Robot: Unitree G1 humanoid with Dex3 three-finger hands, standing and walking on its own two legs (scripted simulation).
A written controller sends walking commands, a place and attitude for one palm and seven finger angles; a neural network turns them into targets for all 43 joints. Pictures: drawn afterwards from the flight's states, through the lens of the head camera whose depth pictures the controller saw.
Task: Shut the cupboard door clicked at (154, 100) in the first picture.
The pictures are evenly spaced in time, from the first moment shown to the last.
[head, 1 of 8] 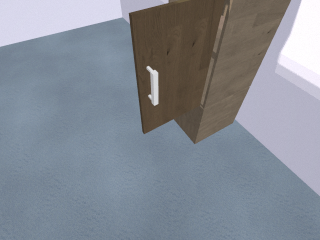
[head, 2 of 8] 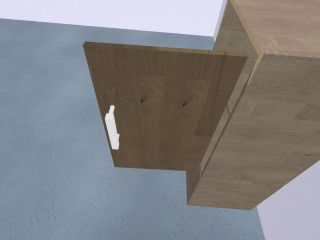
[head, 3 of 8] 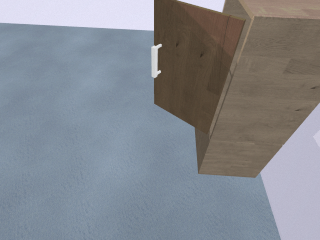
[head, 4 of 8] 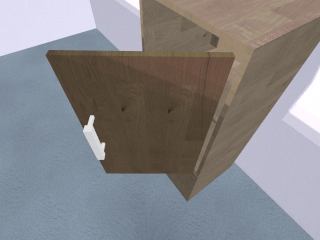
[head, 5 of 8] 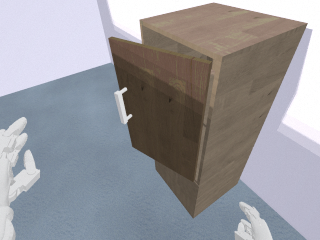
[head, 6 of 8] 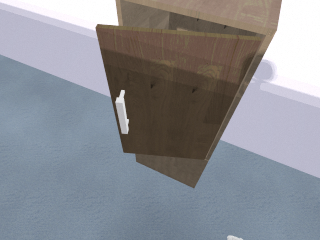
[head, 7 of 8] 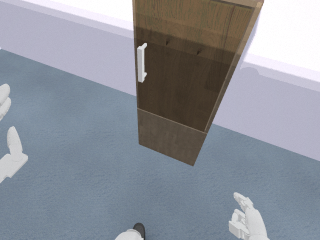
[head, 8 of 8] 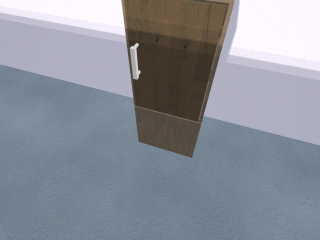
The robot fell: no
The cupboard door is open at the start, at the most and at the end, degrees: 92 92 0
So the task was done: yes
